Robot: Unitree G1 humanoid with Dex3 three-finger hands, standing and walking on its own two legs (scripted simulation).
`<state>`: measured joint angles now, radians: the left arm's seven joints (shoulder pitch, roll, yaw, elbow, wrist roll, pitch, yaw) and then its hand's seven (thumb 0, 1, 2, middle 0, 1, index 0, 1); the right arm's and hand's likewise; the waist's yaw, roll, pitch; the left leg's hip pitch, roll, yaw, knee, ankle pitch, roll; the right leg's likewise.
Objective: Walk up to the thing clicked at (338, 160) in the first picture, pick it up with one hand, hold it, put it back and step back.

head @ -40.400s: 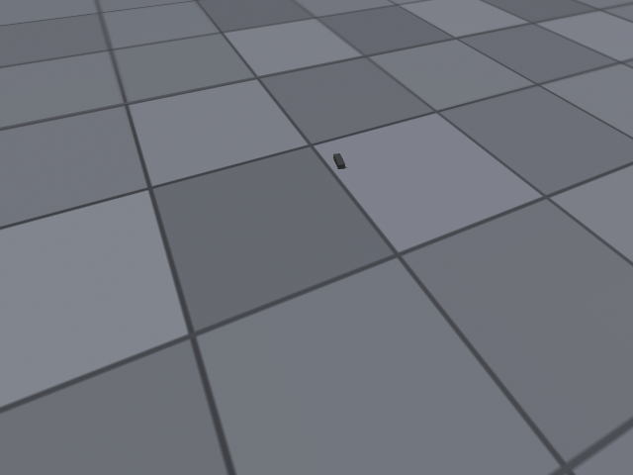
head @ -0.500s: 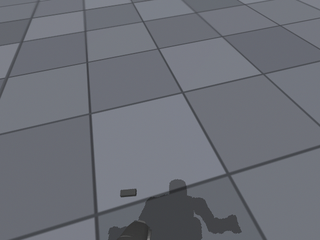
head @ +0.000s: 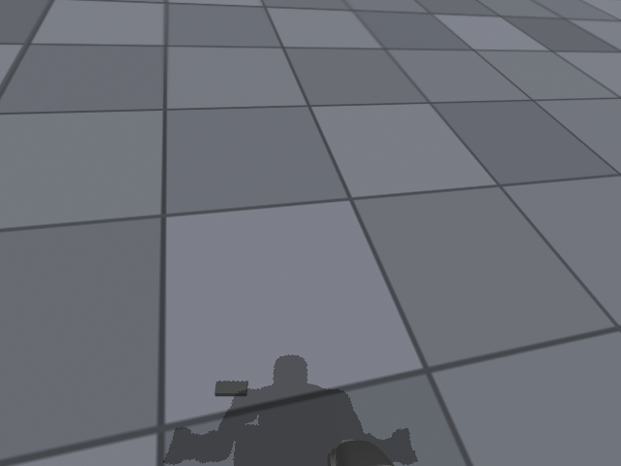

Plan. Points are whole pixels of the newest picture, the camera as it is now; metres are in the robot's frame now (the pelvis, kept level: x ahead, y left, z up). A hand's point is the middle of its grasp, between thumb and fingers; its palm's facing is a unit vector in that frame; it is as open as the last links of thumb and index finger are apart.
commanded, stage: walk up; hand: left
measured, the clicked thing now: (231, 388) +0.48 +0.17 -0.75
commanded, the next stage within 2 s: stand in 1.82 s
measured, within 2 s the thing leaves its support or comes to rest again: neither
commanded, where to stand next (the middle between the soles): +0.09 -0.08 m, yaw +1 degrees
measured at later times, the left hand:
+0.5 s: hand out of the picture +0.10 +0.21 -0.14, palm faces -0.04 -0.92 -0.39, open 7.3 cm
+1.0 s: hand out of the picture +0.05 +0.21 -0.14, palm faces -0.02 -0.90 -0.44, open 7.3 cm
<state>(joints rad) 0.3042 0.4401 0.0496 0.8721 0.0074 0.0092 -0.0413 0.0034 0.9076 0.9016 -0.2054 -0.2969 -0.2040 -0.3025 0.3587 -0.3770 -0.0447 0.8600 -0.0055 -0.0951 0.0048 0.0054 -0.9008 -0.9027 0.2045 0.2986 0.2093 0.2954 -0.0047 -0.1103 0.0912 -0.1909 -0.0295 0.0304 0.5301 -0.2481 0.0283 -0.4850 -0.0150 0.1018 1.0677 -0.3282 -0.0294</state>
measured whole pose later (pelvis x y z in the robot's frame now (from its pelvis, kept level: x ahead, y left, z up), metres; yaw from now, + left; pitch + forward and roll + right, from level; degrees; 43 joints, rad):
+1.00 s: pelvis +0.00 -0.06 +0.00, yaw +0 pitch -3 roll +0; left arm 0.25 0.36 0.03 0.97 0.03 -0.05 0.01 0.00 0.91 0.90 -0.21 -0.30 -0.21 -0.30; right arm 0.27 -0.42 -0.06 0.92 -0.02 0.05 0.02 0.01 -0.90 -0.90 0.20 0.30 0.20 0.29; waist 0.00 0.07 0.11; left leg -0.31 -0.01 -0.06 0.88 -0.52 0.04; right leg -0.30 -0.01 -0.06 0.57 -0.22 -0.04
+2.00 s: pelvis +0.01 -0.04 +0.01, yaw -1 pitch -3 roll +0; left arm 0.16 0.35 0.00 1.08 0.00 -0.02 -0.02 0.00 0.91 0.90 -0.21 -0.30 -0.20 -0.30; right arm 0.14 -0.37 -0.02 1.06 0.00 0.00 0.01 0.01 -0.90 -0.90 0.20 0.30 0.21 0.29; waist 0.00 0.04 0.09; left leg -0.20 0.03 0.01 0.48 -0.22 -0.02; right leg -0.18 0.00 -0.02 0.50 -0.27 -0.01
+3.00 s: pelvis +0.01 -0.03 +0.02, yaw -1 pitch -2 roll +0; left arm 0.11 0.35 0.00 1.14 0.00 -0.02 -0.01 0.00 0.91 0.90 -0.21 -0.30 -0.20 -0.30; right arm 0.08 -0.34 -0.01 1.15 -0.01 -0.01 0.01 0.01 -0.90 -0.90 0.20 0.30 0.21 0.29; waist 0.00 0.00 0.06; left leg -0.13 0.01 0.03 0.32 -0.15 -0.01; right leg -0.10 -0.02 -0.01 0.32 -0.18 0.02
